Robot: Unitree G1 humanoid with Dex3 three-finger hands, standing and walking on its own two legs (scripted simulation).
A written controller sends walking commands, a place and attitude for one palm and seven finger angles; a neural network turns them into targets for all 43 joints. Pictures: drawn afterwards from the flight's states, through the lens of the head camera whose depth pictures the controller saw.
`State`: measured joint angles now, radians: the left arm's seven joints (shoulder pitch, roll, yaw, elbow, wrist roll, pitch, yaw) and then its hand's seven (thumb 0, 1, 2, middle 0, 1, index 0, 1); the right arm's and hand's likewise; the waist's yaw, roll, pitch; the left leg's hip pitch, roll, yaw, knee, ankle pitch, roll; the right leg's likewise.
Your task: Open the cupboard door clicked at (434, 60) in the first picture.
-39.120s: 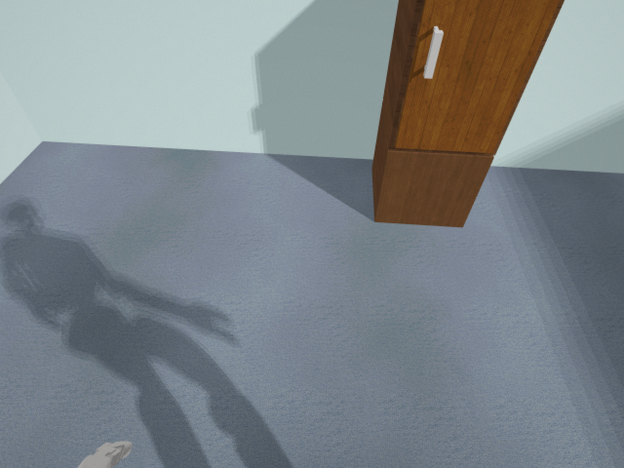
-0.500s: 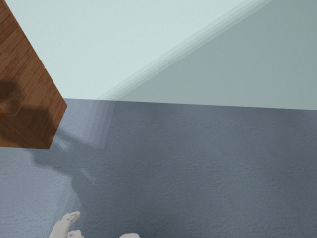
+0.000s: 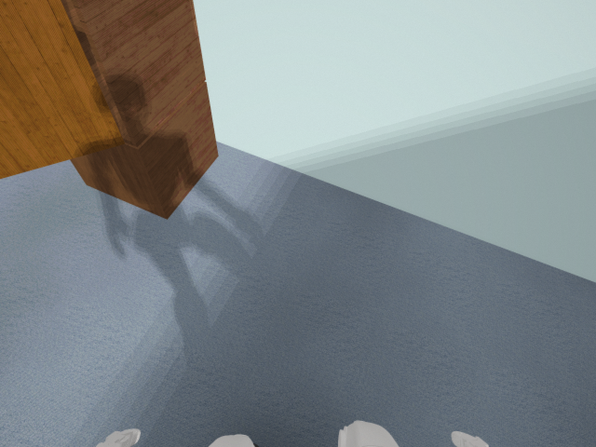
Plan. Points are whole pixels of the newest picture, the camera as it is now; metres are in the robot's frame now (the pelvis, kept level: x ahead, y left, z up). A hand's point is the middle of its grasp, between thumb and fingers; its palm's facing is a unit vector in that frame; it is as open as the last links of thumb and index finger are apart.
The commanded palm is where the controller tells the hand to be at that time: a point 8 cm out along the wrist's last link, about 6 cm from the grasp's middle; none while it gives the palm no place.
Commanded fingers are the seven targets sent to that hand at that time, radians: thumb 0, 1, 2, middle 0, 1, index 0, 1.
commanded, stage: turn to face it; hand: left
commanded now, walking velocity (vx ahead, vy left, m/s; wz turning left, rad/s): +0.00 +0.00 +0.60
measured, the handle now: out of the picture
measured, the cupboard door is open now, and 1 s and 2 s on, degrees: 52 52 52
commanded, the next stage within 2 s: take the last steps up to it in 0.84 s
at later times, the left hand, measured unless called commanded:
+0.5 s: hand out of the picture +0.03 +0.17 -0.16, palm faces +0.30 -0.93 -0.22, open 7.4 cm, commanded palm none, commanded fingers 0.00 0.90 0.90 -0.20 -0.30 -0.20 -0.30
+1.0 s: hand out of the picture +0.00 +0.16 -0.15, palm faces +0.47 -0.84 -0.27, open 7.4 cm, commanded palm none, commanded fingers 0.00 0.90 0.90 -0.20 -0.30 -0.20 -0.30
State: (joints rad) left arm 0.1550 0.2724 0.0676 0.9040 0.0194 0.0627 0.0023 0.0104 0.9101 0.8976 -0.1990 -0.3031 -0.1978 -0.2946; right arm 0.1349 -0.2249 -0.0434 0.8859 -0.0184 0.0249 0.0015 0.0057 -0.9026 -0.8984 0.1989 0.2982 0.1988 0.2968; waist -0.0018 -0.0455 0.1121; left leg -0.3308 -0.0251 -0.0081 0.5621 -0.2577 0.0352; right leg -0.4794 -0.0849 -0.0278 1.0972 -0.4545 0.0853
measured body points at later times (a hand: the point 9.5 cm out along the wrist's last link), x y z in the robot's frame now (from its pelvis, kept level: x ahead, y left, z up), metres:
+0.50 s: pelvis +0.01 -0.04 +0.00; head +0.06 -0.02 +0.45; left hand +0.01 +0.22 -0.14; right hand +0.17 -0.27 -0.14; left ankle -0.02 +0.08 -0.70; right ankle +0.01 -0.17 -0.73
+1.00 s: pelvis +0.03 -0.05 +0.00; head +0.07 -0.05 +0.45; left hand -0.03 +0.21 -0.13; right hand +0.20 -0.23 -0.16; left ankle -0.03 +0.06 -0.70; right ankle +0.06 -0.16 -0.73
